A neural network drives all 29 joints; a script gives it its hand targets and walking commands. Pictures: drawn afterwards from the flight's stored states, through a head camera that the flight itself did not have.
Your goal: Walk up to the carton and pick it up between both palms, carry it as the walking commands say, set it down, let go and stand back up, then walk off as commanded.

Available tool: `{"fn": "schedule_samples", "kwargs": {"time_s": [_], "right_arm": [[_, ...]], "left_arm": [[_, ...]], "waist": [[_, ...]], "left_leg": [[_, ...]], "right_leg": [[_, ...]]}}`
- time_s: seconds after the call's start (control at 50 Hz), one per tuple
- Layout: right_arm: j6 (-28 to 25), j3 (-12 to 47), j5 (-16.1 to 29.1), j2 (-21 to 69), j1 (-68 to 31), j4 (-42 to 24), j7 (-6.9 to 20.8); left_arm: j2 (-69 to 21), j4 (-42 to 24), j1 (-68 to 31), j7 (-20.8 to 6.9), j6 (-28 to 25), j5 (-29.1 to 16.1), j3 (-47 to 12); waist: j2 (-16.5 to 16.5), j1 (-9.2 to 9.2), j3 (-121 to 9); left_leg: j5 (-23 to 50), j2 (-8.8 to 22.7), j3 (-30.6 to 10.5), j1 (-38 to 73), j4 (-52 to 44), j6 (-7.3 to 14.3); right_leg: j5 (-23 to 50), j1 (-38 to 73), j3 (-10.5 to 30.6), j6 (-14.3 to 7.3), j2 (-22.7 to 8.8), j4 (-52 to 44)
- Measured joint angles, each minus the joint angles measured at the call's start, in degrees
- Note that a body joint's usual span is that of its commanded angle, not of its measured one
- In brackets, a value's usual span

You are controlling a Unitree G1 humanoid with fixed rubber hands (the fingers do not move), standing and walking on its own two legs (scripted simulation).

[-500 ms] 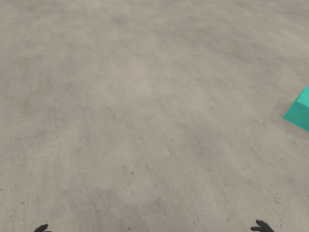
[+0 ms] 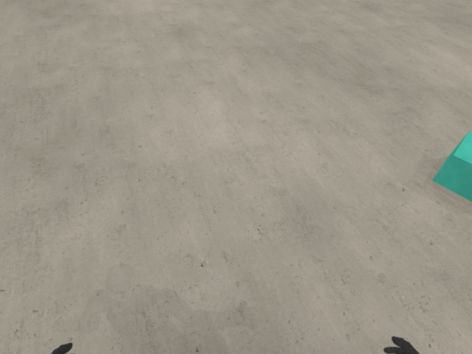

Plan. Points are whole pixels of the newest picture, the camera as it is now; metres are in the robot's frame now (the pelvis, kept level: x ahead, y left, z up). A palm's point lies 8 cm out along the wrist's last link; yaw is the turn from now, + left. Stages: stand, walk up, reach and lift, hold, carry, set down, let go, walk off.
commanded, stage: walk up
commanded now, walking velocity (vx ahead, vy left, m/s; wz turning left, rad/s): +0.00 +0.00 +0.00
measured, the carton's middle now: out of the picture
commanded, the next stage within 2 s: none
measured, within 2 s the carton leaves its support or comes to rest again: neither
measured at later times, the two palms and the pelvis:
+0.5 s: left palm (164, 245) +0.34 +0.14 -0.07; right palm out of the picture +0.03 -0.49 -0.09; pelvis +0.08 -0.12 -0.02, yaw -24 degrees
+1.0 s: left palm (294, 152) +0.62 -0.17 -0.07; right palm out of the picture +0.00 -0.51 -0.06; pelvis +0.26 -0.24 -0.01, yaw -43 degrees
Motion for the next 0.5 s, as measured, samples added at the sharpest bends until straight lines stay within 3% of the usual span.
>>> {"fn": "schedule_samples", "kwargs": {"time_s": [0.04, 0.08, 0.12, 0.16, 0.26, 0.34, 0.38, 0.44, 0.5], "right_arm": [[-0.3, -0.7, -0.3, -0.1, 0.2, -1.0, 0.2], [-1.8, -2.7, -1.0, -0.8, 1.1, -4.0, 0.2], [-2.9, -4.2, -1.3, -2.2, 2.6, -6.8, -0.2], [-3.5, -5.1, -1.3, -4.0, 3.7, -8.6, -0.5], [-4.3, -6.8, -1.9, -8.4, 5.5, -11.3, -0.4], [-3.7, -7.2, -2.1, -10.8, 6.5, -11.7, 0.3], [-3.1, -7.0, -1.7, -11.5, 6.9, -11.9, 0.6], [-2.9, -5.4, -0.1, -10.7, 6.2, -12.3, 1.0], [-3.8, -4.1, -0.3, -8.8, 7.3, -12.9, 1.6]], "left_arm": [[0.2, -1.7, 0.7, -0.8, 0.6, 0.5, 0.7], [1.0, -5.7, 2.5, -3.8, 2.0, 1.6, 2.4], [2.0, -8.6, 3.5, -6.2, 2.9, 2.2, 3.6], [3.2, -10.4, 3.7, -8.2, 3.2, 2.3, 4.8], [5.8, -13.8, 2.4, -11.4, 3.6, 2.1, 6.3], [7.7, -15.2, 0.4, -11.6, 2.7, 1.5, 6.5], [8.3, -16.1, -0.1, -10.5, 1.7, 1.5, 6.7], [6.7, -16.8, 1.6, -8.7, 1.3, 0.6, 6.4], [5.0, -16.9, 4.1, -7.9, 1.4, 0.4, 5.7]], "waist": [[-0.2, 0.65, -0.1], [-1.0, 1.98, -0.5], [-1.3, 2.31, -1.1], [-1.5, 2.16, -1.1], [-1.2, 0.93, -0.6], [-0.7, -0.42, -1.6], [0.2, -0.51, -1.7], [1.6, -0.24, -0.7], [2.4, 0.56, -0.9]], "left_leg": [[-0.5, 0.1, 0.9, -0.4, 0.7, 0.3], [-2.1, 0.4, 3.8, -1.3, 2.5, 0.7], [-3.1, 1.2, 6.5, -1.5, 3.0, 0.8], [-3.7, 2.3, 8.7, -0.5, 2.9, 0.3], [-6.1, 5.7, 13.6, 3.2, 3.1, -2.3], [-11.7, 9.8, 16.3, 3.6, 9.3, -3.0], [-15.8, 12.5, 13.8, -0.9, 22.0, -0.6], [-16.7, 8.8, 4.3, -11.0, 40.8, 1.1], [-15.4, 6.4, 2.4, -16.3, 38.2, 0.7]], "right_leg": [[-0.6, -1.3, 0.8, -0.4, 0.1, 1.6], [-6.6, -7.2, 2.3, -1.4, -0.1, 11.9], [-9.3, -14.4, 1.7, -1.0, -1.1, 23.6], [-8.1, -19.3, 1.2, -0.2, -3.1, 29.4], [-3.9, -22.9, -0.5, 0.9, -7.8, 24.6], [-4.5, -20.3, -2.8, -0.9, -7.3, 18.6], [-1.1, -20.4, -3.1, -1.6, -5.0, 19.5], [-3.0, -19.3, -2.3, -2.1, -2.3, 20.6], [-2.6, -15.4, -1.3, -2.8, 0.0, 16.0]]}}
